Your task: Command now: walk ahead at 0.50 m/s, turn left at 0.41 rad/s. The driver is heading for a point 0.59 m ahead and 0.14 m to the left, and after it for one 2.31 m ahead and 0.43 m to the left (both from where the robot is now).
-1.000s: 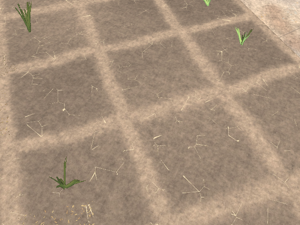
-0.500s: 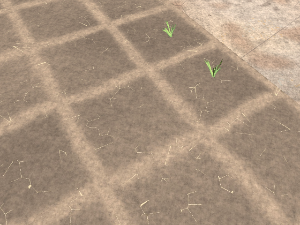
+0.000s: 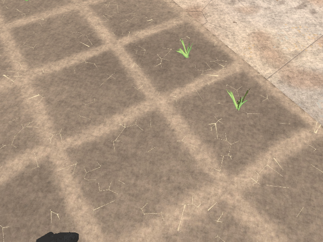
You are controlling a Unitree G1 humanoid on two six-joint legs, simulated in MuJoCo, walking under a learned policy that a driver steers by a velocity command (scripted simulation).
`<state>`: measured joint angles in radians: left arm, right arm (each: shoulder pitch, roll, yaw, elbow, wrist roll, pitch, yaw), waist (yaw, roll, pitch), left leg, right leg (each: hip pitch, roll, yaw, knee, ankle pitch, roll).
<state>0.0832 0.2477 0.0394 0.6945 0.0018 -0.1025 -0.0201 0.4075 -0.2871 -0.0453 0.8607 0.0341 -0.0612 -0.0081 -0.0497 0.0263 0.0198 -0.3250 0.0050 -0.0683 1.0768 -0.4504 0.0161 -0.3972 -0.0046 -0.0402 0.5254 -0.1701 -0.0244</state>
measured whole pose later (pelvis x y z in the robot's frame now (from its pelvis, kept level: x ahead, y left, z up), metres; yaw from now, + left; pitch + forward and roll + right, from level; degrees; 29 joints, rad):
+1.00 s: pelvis +0.50 +0.12 -0.01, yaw +20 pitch +2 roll +0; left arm 0.11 0.28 0.04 0.74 0.00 -0.07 -0.04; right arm 0.24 -0.30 -0.05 0.72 0.00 -0.02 -0.02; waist -0.01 0.01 0.05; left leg -0.36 -0.07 -0.07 1.14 -0.53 -0.02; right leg -0.47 0.06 0.01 0.52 -0.08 -0.06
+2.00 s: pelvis +0.55 +0.14 +0.01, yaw +0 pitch +0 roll +0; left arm 0.09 0.20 0.03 0.71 0.02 0.02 0.02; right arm 0.26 -0.31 -0.07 0.78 0.02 0.05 -0.03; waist -0.03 0.03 0.03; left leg -0.40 0.06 -0.03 0.91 -0.46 -0.10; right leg -0.22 0.01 -0.07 0.47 -0.26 -0.04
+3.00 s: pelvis +0.64 +0.17 +0.01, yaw +14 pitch +2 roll +1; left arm 0.19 0.28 0.05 0.79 -0.02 -0.01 0.01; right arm 0.16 -0.31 -0.06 0.66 0.00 0.00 -0.05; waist 0.02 0.01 0.06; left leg -0.42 -0.02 -0.08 0.84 -0.46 -0.10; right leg -0.24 0.06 0.13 0.42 -0.20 -0.03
